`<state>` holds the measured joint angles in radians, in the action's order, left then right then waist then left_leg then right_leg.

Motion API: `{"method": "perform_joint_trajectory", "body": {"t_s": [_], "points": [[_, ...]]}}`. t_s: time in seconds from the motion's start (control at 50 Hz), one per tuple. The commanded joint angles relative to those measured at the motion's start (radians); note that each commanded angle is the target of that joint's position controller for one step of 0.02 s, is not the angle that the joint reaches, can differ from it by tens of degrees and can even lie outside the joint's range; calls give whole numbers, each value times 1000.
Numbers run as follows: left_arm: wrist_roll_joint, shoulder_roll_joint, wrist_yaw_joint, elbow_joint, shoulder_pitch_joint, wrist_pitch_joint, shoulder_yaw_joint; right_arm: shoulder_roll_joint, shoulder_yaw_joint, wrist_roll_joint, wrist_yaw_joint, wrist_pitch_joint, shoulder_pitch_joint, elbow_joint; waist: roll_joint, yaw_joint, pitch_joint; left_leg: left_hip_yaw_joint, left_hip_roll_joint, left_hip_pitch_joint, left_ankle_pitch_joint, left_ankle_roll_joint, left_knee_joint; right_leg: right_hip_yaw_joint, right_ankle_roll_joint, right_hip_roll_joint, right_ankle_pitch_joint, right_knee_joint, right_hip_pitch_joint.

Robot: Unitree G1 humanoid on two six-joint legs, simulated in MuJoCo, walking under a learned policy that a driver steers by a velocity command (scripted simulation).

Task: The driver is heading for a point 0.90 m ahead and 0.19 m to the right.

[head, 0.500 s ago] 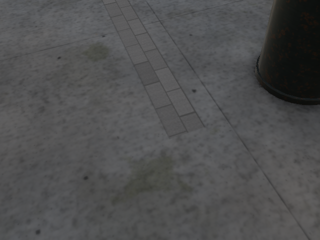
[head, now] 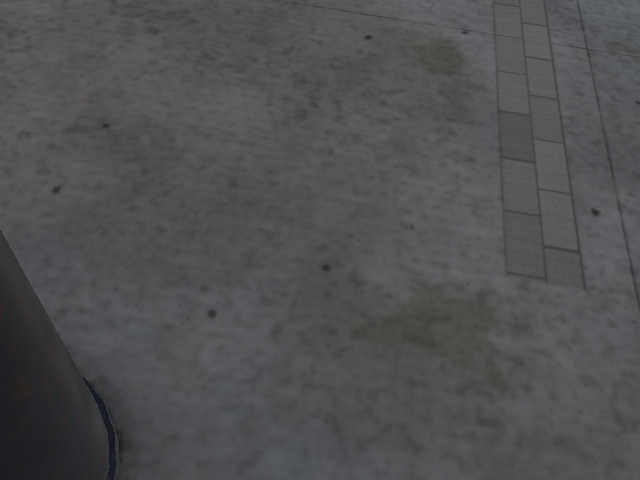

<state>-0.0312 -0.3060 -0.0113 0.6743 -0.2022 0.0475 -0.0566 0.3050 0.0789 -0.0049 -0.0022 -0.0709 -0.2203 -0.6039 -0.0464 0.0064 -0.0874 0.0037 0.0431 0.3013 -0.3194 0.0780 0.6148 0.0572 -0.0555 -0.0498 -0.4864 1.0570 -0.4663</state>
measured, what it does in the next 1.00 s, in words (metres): steps on the spot, turning right: right foot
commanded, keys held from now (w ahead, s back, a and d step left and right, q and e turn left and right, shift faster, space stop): e+shift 0.68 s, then shift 0.02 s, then q+shift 0.20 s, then w+q+shift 0.10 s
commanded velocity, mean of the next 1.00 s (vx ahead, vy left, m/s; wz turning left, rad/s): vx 0.02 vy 0.00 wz -0.28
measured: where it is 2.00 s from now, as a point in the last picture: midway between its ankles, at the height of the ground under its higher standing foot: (305, 311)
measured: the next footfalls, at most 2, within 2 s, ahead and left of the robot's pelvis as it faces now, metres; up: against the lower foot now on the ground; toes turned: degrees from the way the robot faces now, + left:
right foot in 0.52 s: +0.01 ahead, -0.11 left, +0.00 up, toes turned -14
left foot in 1.18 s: +0.13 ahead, +0.08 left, +0.00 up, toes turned -9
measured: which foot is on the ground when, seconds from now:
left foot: down 0.00-0.52, up 0.54-1.00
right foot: up 0.00-0.50, down 0.52-1.00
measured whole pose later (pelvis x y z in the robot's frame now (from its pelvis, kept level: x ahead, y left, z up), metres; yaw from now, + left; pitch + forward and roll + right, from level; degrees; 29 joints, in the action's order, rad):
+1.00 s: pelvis +0.03 -0.04 +0.01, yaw -20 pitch +0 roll +0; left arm -0.05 -0.24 -0.01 0.70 -0.24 0.02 -0.01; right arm 0.29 0.03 -0.01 -0.03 -0.06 -0.26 -0.80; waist 0.01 0.00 -0.01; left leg 0.00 0.03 0.33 -0.44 0.04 0.79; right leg -0.06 0.09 0.10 -0.27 0.40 -0.13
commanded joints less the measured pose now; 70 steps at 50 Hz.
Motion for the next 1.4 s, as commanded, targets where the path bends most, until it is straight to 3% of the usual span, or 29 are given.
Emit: {"method": "perform_joint_trajectory", "body": {"t_s": [0.02, 0.08, 0.16, 0.22, 0.34, 0.46, 0.5, 0.52, 0.54, 0.56, 0.6, 0.64, 0.72, 0.8, 0.84, 0.9, 0.94, 0.98, 1.04, 1.12, 1.16, 1.18, 1.2, 1.22, 1.24, 1.28, 1.3, 1.34, 1.4], "points": [[-15, -76, -1, -86, 23, -22, -17, 128, 36, 2, 28, -2, 33, 73, 167, -11, 102, 285, -218, -196, 462, 147, -269, -77, -2, 14, 143, 110, -209], [10, -60, 4, -30, -58, -3, -13, 81, 10, -1, 29, 18, 17, 54, 111, -10, 175, 198, -218, -213, 655, 125, -258, -54, -4, 22, 176, 112, -116], [21, -18, 16, -1, -56, 21, 3, 13, -32, -25, 42, 38, 14, 21, 153, -32, 115, 138, -213, -164, 375, 92, -345, -86, 11, 22, 209, -121, 5], [18, -68, 26, -22, -12, 24, -17, 93, -10, -32, 50, 39, -15, 1, 165, -59, 49, 167, -269, -174, 249, 129, -347, -100, 31, 63, 153, -164, -19], [18, -36, 48, -57, -10, 17, -22, 72, -6, -26, 55, 52, -16, -12, 122, -43, 36, 158, -339, -232, 357, 183, -308, -58, 47, 32, 50, -169, -50], [36, -16, 55, -92, -34, 11, -20, 105, 6, -23, 38, 61, 14, -43, 168, -16, 123, 26, -337, -220, 553, 131, -187, 16, 83, 65, 42, -393, 137], [26, -28, 51, -90, -73, -3, -25, 110, 10, -9, 36, 63, 11, -58, 122, 25, 145, -63, -292, -126, 416, 38, -49, -8, 109, 85, 225, -610, 289], [5, -105, 42, -90, -121, -17, -46, 90, 6, -8, 35, 61, -1, -52, -52, 43, 149, -138, -216, 44, 194, -40, 151, -255, 154, -59, 330, -736, 414], [14, -261, 36, -106, -161, -23, -82, 26, -16, -15, 39, 54, 73, 31, -279, 57, 106, -135, -12, 348, -325, -117, 324, -662, 319, -320, 752, -752, 476], [19, -232, 29, -87, -227, -10, -87, 58, -14, -39, 42, 47, 118, 27, -131, 104, 155, 25, -25, 373, -363, -114, 496, -639, 405, -320, 770, -738, 499], [26, -160, 15, -97, -91, 8, -64, 79, -8, -18, 27, 51, 91, -7, -9, 19, 78, 74, -73, 377, -156, -112, 514, -475, 339, -187, 620, -742, 416], [33, -137, 10, -111, -24, 6, -54, 102, -2, -31, 17, 51, 71, -34, -32, -4, 98, 57, -60, 333, -62, -122, 499, -413, 285, -104, 683, -735, 399], [27, -157, 13, -84, -65, -10, -58, 86, -9, -19, 8, 34, 38, -58, -9, -2, 151, 37, -45, 318, -31, -137, 452, -396, 261, -81, 775, -703, 436], [15, -81, 3, -57, -81, -20, -20, 64, -22, -10, 9, 21, 35, -86, -70, 19, 160, 16, -68, 232, -15, -131, 325, -348, 249, -84, 792, -719, 428], [-3, -42, -2, -46, -60, -28, 6, 48, -31, -4, 4, 18, 46, -106, -61, 30, 144, 10, -67, 107, -19, -112, 208, -311, 231, -86, 708, -745, 365], [-12, -116, -12, -22, -61, -29, -7, 92, -19, 4, -1, 15, 62, -106, -87, 41, 86, 4, -19, 58, -78, -79, 163, -307, 249, -120, 668, -724, 324], [-15, -158, -9, -2, -127, -26, -22, 117, -14, -10, -19, 22, 88, -89, -85, 79, 82, 0, -24, 137, -120, -48, 179, -406, 288, -173, 69, -824, 378], [-18, -148, -10, 4, -126, -42, -21, 122, -12, -15, -38, 33, 136, -72, -91, 87, 0, 21, -43, 260, -148, -17, 191, -509, 308, -229, -233, -909, 420], [-19, -149, -14, 21, -120, -84, -29, 97, -16, -5, -50, 54, 137, -68, -12, 66, -25, 32, -74, 323, -136, 22, 158, -470, 294, -266, -165, -934, 500], [-16, -148, 3, 35, -74, -109, -35, 88, -18, 2, -64, 65, 101, -63, -31, 32, 13, -26, -65, 150, -80, 52, 16, -273, 245, -222, -25, -920, 444], [-4, -157, 7, 33, -11, -107, -36, 86, -13, -5, -64, 74, -25, -94, -4, -54, 48, -99, -6, -113, -24, 74, -105, -116, 207, -163, 86, -778, 281], [-6, -143, 3, 25, 10, -110, -29, 129, 7, -15, -56, 84, -186, -146, 70, -127, 109, -66, 24, -346, -68, 100, -126, -11, 175, -102, 260, -537, 125], [-24, -73, 6, -10, 56, -114, 0, 234, 40, -30, -41, 92, -381, -190, 303, -203, 176, 283, -176, -538, -364, 174, -254, 122, 118, 8, 266, -112, -110], [-31, -14, 23, -79, 128, -128, 15, 266, 35, -25, -36, 105, -367, -148, 420, -173, 97, 836, -339, -560, -542, 269, -468, -22, 79, 164, -32, 66, -454], [-44, -64, 34, -79, 162, -147, 11, 228, 30, -16, -27, 104, -307, -141, 241, -152, -3, 768, -339, -527, -443, 272, -453, -133, 77, 63, 50, 158, -561], [-44, -115, 60, -38, 105, -168, 5, 220, 33, -21, -11, 103, -270, -136, 64, -93, 12, 580, -266, -483, -233, 254, -421, -118, 54, 2, 169, 125, -515], [-55, -116, 63, -36, 108, -161, 8, 210, 26, -16, -5, 109, -257, -136, 34, -72, 2, 526, -234, -440, -137, 239, -433, -107, 36, -11, 189, 87, -481], [-57, -91, 75, -42, 118, -135, 24, 178, 11, -6, 1, 126, -250, -151, 75, -47, -14, 415, -184, -365, 60, 217, -474, -55, 15, -15, 222, 36, -433], [-33, -64, 85, -79, 212, -118, 46, 155, 1, 6, -4, 153, -275, -181, 99, -63, -48, 260, -135, -290, 419, 169, -511, 35, 28, -10, 340, -82, -384]]}}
